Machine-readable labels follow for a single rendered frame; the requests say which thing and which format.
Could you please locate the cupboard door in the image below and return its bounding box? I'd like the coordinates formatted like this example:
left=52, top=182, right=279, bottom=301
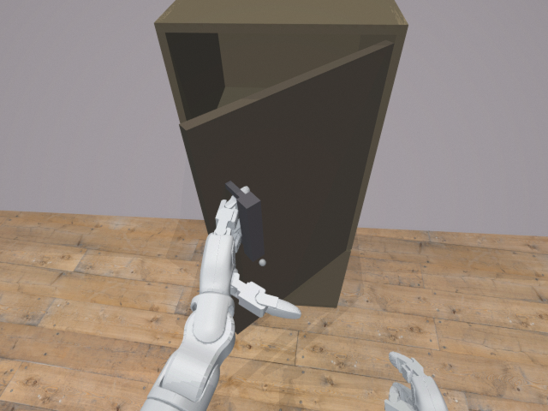
left=179, top=40, right=394, bottom=335

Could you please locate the left robot hand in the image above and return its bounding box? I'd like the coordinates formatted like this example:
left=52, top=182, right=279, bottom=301
left=200, top=186, right=301, bottom=319

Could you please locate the right robot hand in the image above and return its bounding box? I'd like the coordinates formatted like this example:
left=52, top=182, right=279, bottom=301
left=384, top=352, right=449, bottom=411

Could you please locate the handle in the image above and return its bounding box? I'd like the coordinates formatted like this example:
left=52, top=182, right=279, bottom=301
left=225, top=181, right=265, bottom=262

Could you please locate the robot left forearm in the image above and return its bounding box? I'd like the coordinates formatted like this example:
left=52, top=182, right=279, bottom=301
left=140, top=292, right=235, bottom=411

